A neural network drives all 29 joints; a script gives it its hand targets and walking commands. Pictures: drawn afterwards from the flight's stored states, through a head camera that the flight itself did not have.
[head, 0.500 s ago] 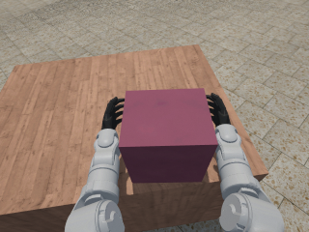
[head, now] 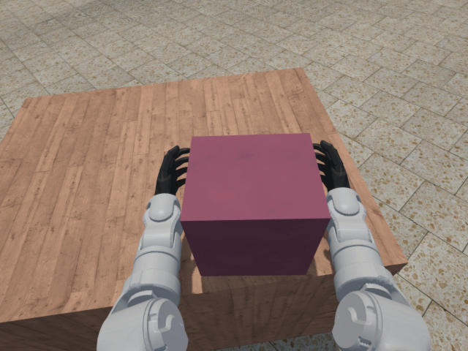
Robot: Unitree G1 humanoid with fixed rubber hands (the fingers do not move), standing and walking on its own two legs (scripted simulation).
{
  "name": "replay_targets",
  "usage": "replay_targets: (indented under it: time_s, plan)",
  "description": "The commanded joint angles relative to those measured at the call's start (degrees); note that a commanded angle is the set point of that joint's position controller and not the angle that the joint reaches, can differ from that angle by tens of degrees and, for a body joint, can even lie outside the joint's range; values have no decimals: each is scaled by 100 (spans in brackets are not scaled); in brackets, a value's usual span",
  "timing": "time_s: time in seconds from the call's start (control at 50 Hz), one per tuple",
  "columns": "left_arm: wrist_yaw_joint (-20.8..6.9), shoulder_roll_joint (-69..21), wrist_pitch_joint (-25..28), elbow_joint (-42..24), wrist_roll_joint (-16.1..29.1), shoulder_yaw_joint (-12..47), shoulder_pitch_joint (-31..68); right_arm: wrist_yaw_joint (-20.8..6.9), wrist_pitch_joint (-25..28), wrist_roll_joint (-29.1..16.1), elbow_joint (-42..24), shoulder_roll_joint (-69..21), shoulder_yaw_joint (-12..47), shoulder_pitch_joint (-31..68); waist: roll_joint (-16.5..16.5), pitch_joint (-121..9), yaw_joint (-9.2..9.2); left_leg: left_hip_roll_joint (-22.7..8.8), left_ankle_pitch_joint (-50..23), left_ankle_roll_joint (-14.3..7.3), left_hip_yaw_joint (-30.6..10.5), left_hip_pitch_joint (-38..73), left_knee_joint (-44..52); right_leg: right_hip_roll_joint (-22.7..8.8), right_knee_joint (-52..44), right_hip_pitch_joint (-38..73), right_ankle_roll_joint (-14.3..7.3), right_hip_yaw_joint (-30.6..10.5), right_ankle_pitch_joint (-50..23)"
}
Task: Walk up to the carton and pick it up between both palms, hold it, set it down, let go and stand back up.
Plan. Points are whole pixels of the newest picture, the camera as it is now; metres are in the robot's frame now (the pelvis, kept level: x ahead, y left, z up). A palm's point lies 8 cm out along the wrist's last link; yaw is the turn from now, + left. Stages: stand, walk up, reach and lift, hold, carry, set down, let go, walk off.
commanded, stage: reach and lift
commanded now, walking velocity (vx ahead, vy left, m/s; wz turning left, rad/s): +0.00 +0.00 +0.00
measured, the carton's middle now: (251, 209) +0.39 -0.01 +0.02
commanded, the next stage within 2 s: none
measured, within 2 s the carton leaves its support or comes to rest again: leaves its support in 0.56 s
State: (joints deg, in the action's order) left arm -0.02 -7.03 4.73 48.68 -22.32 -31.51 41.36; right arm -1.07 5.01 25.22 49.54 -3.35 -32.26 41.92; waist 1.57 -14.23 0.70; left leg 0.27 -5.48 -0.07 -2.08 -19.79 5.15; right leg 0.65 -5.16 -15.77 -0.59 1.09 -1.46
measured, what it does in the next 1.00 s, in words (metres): stands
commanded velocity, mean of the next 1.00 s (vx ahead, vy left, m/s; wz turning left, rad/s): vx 0.00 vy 0.00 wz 0.00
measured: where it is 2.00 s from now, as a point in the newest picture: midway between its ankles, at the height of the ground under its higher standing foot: outside the picture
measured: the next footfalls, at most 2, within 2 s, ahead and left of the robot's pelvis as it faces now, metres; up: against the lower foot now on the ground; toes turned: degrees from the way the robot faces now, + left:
none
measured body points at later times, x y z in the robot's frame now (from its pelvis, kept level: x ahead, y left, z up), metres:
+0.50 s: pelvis -0.01 +0.00 +0.00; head +0.03 -0.01 +0.45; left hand +0.41 +0.13 +0.07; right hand +0.40 -0.17 +0.06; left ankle +0.00 +0.12 -0.75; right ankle -0.05 -0.11 -0.75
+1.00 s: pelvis -0.02 +0.00 +0.01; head -0.02 -0.01 +0.46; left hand +0.38 +0.14 +0.12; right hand +0.39 -0.17 +0.12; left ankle +0.00 +0.12 -0.75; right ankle -0.05 -0.11 -0.75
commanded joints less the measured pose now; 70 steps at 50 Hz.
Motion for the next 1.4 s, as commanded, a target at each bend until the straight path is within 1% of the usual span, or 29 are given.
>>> replay_targets:
  time_s: [0.0, 0.06, 0.16, 0.2, 0.22, 0.28, 0.36, 0.4, 0.48, 0.52, 0.56, 0.6, 0.66, 0.7, 0.74, 0.78, 0.9, 1.04, 1.14, 1.22, 1.28, 1.38]
  plan:
    - [-472, -2242, 180, 33, -102, 1440, 2377, -455, 282, 99, -54, -2294, 1267, 2300, -150, -2280, -89, 157, -1587, -78, 249, 1303, -211, 216, 264, 1303, 139, 62, -1828]
    - [-447, -2326, 289, 36, -70, 1462, 2547, -430, 398, 118, -128, -2351, 1300, 2427, -178, -2470, -110, 153, -1690, -104, 268, 1290, -224, 203, 298, 1406, 124, 70, -1985]
    - [-381, -2648, 696, 46, 76, 1542, 3108, -352, 893, 159, -252, -2522, 1578, 2957, -237, -3105, -138, 158, -2104, -147, 336, 1285, -206, 166, 505, 1917, 100, 81, -2778]
    - [-356, -2616, 782, 122, 89, 1529, 3194, -318, 1004, 147, -187, -2484, 1661, 3045, -227, -3141, -114, 163, -2109, -152, 331, 1253, -172, 162, 558, 2016, 96, 74, -2829]
    - [-344, -2572, 791, 185, 88, 1518, 3159, -309, 1021, 128, -138, -2440, 1687, 3031, -220, -3067, -102, 158, -2081, -144, 319, 1315, -180, 172, 552, 1954, 94, 73, -2741]
    - [-313, -2400, 723, 365, 72, 1506, 2915, -312, 940, 7, 18, -2270, 1741, 2830, -184, -2746, -40, 137, -1940, -105, 269, 1659, -289, 223, 443, 1460, 78, 78, -2183]
    - [-253, -2270, 485, 394, 139, 1638, 2713, -356, 630, -296, 40, -2174, 1914, 2631, -177, -2493, 48, 93, -1824, -64, 227, 2115, -546, 272, 320, 855, 41, 72, -1498]
    - [-228, -2360, 430, 270, 256, 1782, 2849, -383, 557, -450, -163, -2237, 2119, 2807, -247, -2699, 55, 75, -1903, -69, 231, 2248, -650, 286, 359, 863, 49, 76, -1519]
    - [-178, -2589, 442, -25, 538, 2196, 3225, -373, 571, -752, -484, -2503, 2660, 3208, -367, -3356, 39, 82, -2125, -132, 242, 2244, -736, 282, 618, 1334, 88, 43, -2038]
    - [-166, -2616, 411, -100, 649, 2362, 3276, -335, 529, -913, -514, -2591, 2888, 3243, -385, -3351, 31, 96, -2023, -163, 230, 2176, -745, 267, 732, 1513, 108, 11, -2146]
    - [-179, -2590, 346, -106, 730, 2460, 3219, -284, 430, -1060, -459, -2629, 3059, 3127, -394, -3086, 33, 107, -1773, -194, 213, 2130, -751, 255, 797, 1559, 121, -25, -2064]
    - [-209, -2537, 228, -133, 774, 2493, 3101, -239, 262, -1203, -399, -2656, 3157, 2965, -391, -2680, 43, 131, -1411, -208, 190, 2055, -742, 235, 789, 1546, 130, -60, -1786]
    - [-282, -2464, -33, -262, 802, 2488, 2914, -189, -49, -1365, -417, -2677, 3204, 2722, -375, -2041, 45, 146, -903, -241, 170, 2021, -741, 216, 692, 1340, 147, -75, -1164]
    - [-331, -2479, -240, -468, 819, 2519, 2860, -170, -252, -1450, -536, -2697, 3211, 2659, -340, -1798, 28, 141, -735, -259, 163, 2092, -774, 214, 618, 1189, 139, -63, -820]
    - [-373, -2543, -448, -748, 844, 2596, 2864, -163, -422, -1514, -733, -2719, 3232, 2689, -296, -1728, -1, 125, -704, -272, 151, 2212, -807, 210, 564, 1122, 114, -54, -657]
    - [-404, -2628, -636, -1057, 886, 2704, 2889, -157, -550, -1579, -974, -2736, 3294, 2781, -250, -1801, -36, 109, -786, -271, 136, 2345, -825, 206, 543, 1166, 87, -48, -706]
    - [-453, -2727, -1112, -1869, 984, 2994, 2778, -76, -812, -1839, -1556, -2717, 3653, 2902, -164, -2028, -110, 110, -1212, -219, 114, 2677, -789, 201, 575, 1626, 62, -48, -1253]
    - [-514, -2519, -1591, -2273, 1004, 2989, 2307, 98, -1118, -2189, -1785, -2545, 4004, 2616, -213, -1504, -66, 118, -1150, -184, 112, 2753, -691, 207, 613, 1918, 128, -117, -1419]
    - [-512, -2542, -1888, -2696, 1135, 3192, 2186, 257, -1243, -2529, -2189, -2487, 4370, 2691, -244, -1471, -64, 106, -1278, -151, 124, 2935, -735, 212, 685, 2060, 148, -166, -1566]
    - [-463, -2555, -2164, -3084, 1324, 3523, 2179, 415, -1387, -2822, -2587, -2494, 4697, 2774, -223, -1480, -93, 85, -1275, -138, 116, 3014, -825, 182, 752, 2044, 154, -217, -1505]
    - [-416, -2539, -2429, -3361, 1494, 3777, 2121, 545, -1587, -3030, -2876, -2526, 4915, 2743, -179, -1385, -100, 64, -1083, -143, 96, 2947, -889, 146, 808, 1947, 175, -256, -1314]
    - [-365, -2507, -2934, -3772, 1691, 4044, 1953, 716, -1961, -3314, -3330, -2563, 5181, 2658, -166, -1117, -91, 29, -735, -147, 80, 2824, -992, 118, 900, 1774, 236, -288, -930]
